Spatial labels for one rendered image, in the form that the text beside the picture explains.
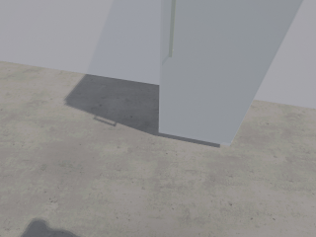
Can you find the fridge door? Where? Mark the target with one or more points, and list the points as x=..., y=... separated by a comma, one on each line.
x=222, y=50

